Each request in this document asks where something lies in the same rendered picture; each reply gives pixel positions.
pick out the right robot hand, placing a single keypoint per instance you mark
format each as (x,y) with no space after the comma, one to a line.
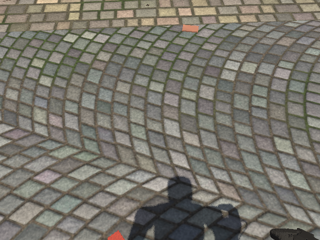
(291,234)

